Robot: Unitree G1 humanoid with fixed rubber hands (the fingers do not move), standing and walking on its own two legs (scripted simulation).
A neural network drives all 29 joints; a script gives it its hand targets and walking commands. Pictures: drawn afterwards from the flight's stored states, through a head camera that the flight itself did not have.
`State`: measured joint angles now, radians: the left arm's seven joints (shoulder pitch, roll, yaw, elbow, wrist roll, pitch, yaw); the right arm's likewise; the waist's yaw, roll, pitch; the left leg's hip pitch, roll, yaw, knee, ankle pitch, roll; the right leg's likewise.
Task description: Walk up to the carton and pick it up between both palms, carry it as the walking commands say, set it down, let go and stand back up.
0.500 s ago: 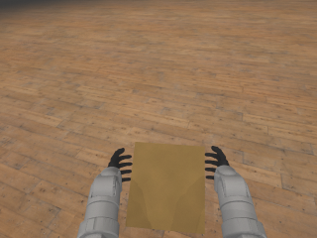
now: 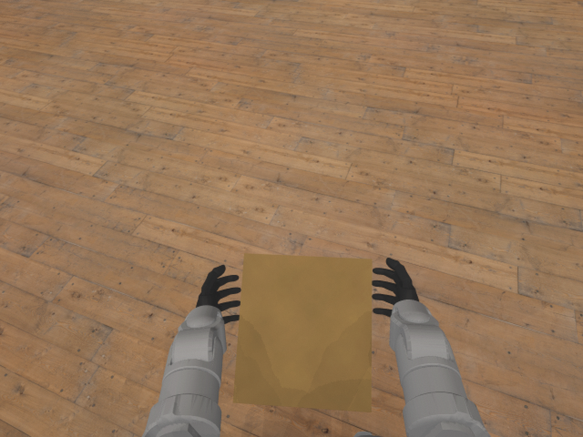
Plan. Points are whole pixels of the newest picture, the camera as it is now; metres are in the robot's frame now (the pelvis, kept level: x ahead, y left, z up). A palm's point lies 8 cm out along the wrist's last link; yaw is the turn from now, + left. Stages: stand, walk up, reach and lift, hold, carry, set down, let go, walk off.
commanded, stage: set down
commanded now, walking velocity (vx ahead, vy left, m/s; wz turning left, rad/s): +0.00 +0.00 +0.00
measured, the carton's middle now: (304, 323) +0.32 +0.03 -0.13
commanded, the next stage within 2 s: none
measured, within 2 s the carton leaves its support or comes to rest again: neither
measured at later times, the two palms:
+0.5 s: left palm (229, 316) +0.32 +0.16 -0.12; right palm (391, 317) +0.34 -0.13 -0.13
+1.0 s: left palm (235, 326) +0.34 +0.17 -0.21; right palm (379, 330) +0.35 -0.12 -0.22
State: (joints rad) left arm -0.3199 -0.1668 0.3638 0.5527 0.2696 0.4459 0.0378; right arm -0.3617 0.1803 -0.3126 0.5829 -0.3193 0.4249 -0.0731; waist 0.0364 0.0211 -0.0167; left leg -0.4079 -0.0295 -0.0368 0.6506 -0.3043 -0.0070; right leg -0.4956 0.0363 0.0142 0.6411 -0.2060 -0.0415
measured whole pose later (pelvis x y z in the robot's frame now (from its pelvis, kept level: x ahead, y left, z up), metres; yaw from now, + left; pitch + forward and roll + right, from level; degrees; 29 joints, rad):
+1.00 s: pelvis -0.03 +0.00 -0.14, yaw +1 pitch +35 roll +2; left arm -0.57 -0.07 0.35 0.66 0.14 0.21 0.06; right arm -0.58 0.16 -0.34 0.64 -0.19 0.19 -0.22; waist 0.03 0.01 -0.22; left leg -1.46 -0.05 -0.03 1.36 -0.50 -0.02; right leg -1.55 0.04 0.00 1.31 -0.37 -0.04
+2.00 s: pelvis -0.07 +0.01 -0.29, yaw +2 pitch +43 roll +2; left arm -0.96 0.05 0.27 0.85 0.07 0.19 0.14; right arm -0.90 0.05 -0.38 0.72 -0.13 0.19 -0.27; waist 0.01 0.02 -0.11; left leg -2.05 -0.08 0.00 1.89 -0.59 -0.01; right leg -2.13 0.04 0.01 1.81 -0.43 -0.01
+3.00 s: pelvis -0.07 +0.02 -0.38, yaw +1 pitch +44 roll +0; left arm -1.23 0.17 0.21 1.03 0.03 0.12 0.07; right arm -1.26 -0.14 -0.40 1.08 -0.02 0.09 -0.17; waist -0.03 -0.04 0.06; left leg -2.31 -0.08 0.02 2.17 -0.63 0.00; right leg -2.40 0.05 0.00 2.07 -0.43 0.01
